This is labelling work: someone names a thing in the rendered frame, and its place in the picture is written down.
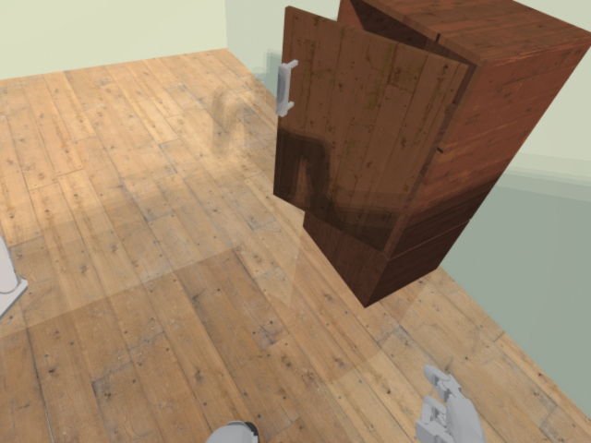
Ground robot left thigh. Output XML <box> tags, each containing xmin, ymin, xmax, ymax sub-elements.
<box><xmin>205</xmin><ymin>425</ymin><xmax>259</xmax><ymax>443</ymax></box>

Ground cupboard door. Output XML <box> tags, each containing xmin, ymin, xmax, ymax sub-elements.
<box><xmin>273</xmin><ymin>6</ymin><xmax>469</xmax><ymax>253</ymax></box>

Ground left robot hand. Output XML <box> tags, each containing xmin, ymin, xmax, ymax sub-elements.
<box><xmin>0</xmin><ymin>234</ymin><xmax>28</xmax><ymax>320</ymax></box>

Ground handle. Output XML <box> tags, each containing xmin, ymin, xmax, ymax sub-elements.
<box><xmin>276</xmin><ymin>60</ymin><xmax>298</xmax><ymax>117</ymax></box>

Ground robot left shin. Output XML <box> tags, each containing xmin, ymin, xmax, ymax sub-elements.
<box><xmin>227</xmin><ymin>421</ymin><xmax>251</xmax><ymax>432</ymax></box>

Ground right robot hand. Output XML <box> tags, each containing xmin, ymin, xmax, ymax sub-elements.
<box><xmin>416</xmin><ymin>365</ymin><xmax>487</xmax><ymax>443</ymax></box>

